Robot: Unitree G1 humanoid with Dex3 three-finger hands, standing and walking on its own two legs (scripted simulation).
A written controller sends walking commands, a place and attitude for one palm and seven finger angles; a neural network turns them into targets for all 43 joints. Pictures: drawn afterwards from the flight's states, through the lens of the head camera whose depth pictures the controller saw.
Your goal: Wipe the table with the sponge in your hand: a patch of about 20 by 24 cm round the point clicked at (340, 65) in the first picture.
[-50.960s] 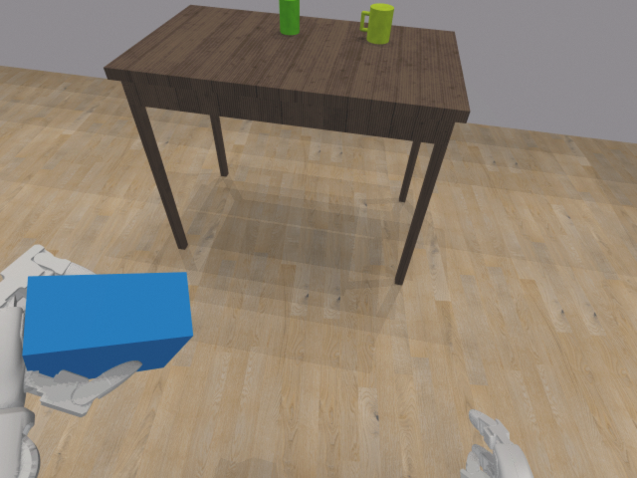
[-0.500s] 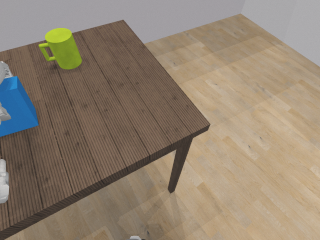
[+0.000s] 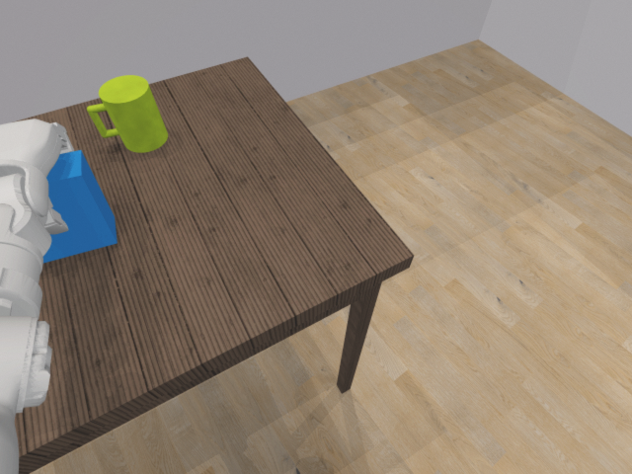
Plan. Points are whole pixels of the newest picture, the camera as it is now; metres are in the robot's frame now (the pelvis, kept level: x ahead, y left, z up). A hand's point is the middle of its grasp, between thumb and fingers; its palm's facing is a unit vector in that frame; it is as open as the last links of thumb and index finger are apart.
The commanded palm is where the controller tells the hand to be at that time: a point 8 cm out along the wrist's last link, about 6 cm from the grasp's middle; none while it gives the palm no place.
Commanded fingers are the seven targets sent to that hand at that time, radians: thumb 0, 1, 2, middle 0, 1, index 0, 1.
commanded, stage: slide across to the middle lane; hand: left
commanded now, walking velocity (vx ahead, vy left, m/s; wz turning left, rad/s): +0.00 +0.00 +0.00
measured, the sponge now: (52, 222) +0.43 +0.36 +0.06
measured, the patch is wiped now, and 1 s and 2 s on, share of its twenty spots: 0.25 0.40 0.65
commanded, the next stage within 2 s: wipe back along the middle lane in 0.18 s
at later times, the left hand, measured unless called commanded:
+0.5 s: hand (79, 178) +0.46 +0.31 +0.11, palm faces -0.11 -0.02 -0.99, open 10.4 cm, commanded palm +0.44 +0.30 +0.15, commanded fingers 0.00 0.10 1.30 -1.20 -1.60 -1.20 -1.60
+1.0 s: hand (73, 208) +0.41 +0.30 +0.11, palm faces -0.05 +0.00 -1.00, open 10.4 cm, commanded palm +0.38 +0.29 +0.14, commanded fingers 0.00 0.10 1.30 -1.20 -1.60 -1.20 -1.60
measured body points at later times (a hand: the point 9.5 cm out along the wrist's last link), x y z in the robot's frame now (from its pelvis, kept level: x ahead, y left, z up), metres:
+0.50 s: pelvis +0.02 -0.02 +0.00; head +0.07 -0.03 +0.45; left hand +0.46 +0.31 +0.16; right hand +0.04 -0.30 -0.13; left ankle +0.02 +0.08 -0.73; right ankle -0.06 -0.11 -0.73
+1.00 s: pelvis +0.01 -0.01 +0.00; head +0.03 -0.03 +0.45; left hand +0.41 +0.30 +0.16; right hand +0.14 -0.27 -0.12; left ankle +0.02 +0.08 -0.73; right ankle -0.06 -0.11 -0.73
